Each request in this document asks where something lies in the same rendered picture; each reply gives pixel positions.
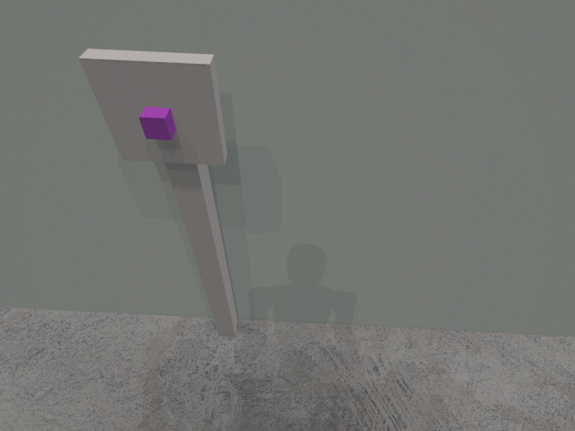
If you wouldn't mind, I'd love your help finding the button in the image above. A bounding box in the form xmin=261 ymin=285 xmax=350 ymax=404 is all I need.
xmin=139 ymin=107 xmax=176 ymax=140

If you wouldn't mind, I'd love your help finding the panel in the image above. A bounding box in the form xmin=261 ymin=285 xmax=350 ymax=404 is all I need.
xmin=79 ymin=48 xmax=238 ymax=337

